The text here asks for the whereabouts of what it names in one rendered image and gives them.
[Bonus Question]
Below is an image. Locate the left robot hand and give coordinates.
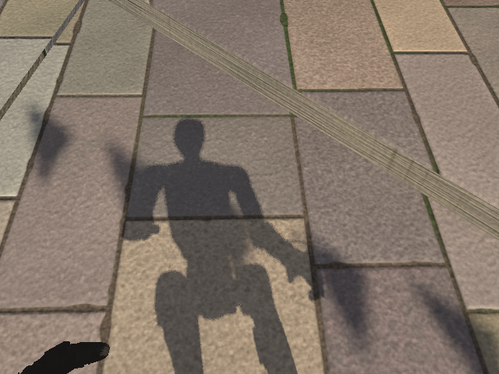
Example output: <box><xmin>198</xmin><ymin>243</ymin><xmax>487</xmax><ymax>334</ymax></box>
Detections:
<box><xmin>18</xmin><ymin>341</ymin><xmax>110</xmax><ymax>374</ymax></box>

